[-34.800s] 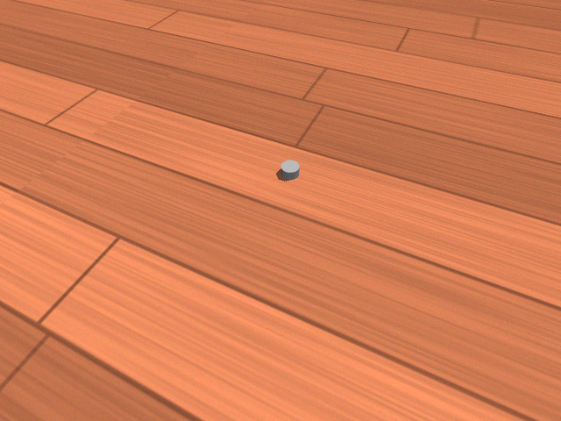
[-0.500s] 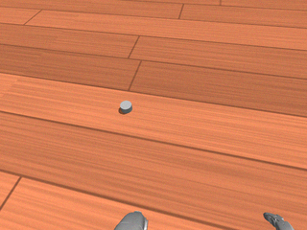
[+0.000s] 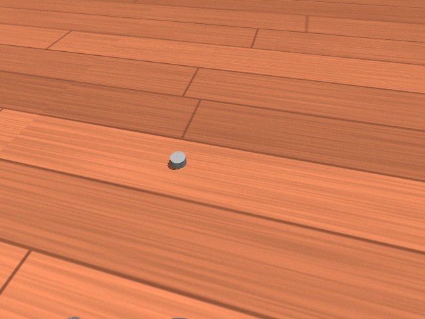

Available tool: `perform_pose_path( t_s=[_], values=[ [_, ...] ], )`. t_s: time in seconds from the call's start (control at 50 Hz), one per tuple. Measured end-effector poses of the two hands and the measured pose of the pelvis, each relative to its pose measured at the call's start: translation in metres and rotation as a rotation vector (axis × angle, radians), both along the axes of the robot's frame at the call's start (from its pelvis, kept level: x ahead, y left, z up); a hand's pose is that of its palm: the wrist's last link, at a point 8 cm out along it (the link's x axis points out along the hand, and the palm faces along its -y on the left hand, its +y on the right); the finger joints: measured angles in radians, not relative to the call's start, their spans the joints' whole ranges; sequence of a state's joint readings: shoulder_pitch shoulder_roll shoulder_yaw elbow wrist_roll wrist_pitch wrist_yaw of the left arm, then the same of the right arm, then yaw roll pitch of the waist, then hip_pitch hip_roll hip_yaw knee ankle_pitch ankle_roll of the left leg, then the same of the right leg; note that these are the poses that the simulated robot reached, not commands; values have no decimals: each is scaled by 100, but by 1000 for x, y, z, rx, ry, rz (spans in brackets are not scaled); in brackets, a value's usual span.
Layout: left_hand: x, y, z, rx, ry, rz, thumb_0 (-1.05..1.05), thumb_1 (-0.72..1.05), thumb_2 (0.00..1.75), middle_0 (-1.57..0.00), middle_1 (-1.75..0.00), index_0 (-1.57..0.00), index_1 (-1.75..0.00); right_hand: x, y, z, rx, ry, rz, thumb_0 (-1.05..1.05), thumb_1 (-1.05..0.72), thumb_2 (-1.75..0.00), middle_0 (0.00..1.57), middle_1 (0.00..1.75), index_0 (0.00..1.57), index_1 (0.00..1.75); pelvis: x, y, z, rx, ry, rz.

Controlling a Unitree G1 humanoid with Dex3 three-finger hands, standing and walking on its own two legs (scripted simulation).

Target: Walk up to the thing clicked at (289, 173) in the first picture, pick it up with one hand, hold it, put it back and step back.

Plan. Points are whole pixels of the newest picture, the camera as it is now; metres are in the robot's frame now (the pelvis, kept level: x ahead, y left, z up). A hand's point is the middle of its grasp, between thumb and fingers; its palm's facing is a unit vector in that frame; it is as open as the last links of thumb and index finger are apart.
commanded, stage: step back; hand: left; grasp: from above
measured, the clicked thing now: (178, 160) +1.09 +0.29 -0.74
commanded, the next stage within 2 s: stand in 0.52 s
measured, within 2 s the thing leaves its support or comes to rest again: neither
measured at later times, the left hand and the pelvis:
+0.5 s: hand out of the picture +0.11 +0.29 -0.15, palm faces +0.02 -0.94 -0.35, open 7.4 cm; pelvis +0.04 +0.03 +0.01, yaw +0 degrees
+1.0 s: hand out of the picture +0.13 +0.28 -0.14, palm faces -0.02 -0.94 -0.34, open 7.4 cm; pelvis +0.05 +0.03 +0.02, yaw -1 degrees
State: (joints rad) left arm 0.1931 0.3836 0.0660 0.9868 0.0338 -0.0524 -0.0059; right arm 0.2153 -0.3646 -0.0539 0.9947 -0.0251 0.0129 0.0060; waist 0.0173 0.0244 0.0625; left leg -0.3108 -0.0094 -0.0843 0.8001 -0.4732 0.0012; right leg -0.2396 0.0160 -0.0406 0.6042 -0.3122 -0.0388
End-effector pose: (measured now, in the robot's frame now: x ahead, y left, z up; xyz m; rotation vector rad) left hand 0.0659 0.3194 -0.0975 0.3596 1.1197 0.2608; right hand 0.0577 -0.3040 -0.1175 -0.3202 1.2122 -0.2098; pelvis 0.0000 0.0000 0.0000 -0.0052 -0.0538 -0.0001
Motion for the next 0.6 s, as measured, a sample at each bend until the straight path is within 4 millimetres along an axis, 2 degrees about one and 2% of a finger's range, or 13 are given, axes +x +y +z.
perform_pose_path(
  t_s=[0.12, 0.28, 0.44, 0.6],
  values=[
    [3, 3, 3, -12, 4, 21, 0, 90, 90, -20, -30, -20, -30, 20, 1, 6, -16, 4, 33, 1, -91, -90, 20, 29, 21, 30, 11, 9, 5, 4, 1, 14],
    [21, 22, -17, -41, 60, 33, 0, 90, 90, -20, -30, -20, -30, 45, 26, 7, -30, -6, 38, 1, -91, -90, 20, 29, 21, 30, 24, 28, -1, 7, 4, 8],
    [34, 19, -16, -62, 78, 23, 0, 90, 90, -20, -30, -20, -30, 81, 48, 14, 11, -52, 54, 1, -90, -90, 20, 29, 21, 30, 35, 29, 7, -8, 21, -1],
    [44, 14, -8, -69, 80, 13, 0, 90, 90, -20, -30, -20, -30, 105, 53, 21, 32, -100, 56, 1, -90, -90, 20, 29, 21, 30, 39, 31, 14, -3, 21, -6]
  ],
)
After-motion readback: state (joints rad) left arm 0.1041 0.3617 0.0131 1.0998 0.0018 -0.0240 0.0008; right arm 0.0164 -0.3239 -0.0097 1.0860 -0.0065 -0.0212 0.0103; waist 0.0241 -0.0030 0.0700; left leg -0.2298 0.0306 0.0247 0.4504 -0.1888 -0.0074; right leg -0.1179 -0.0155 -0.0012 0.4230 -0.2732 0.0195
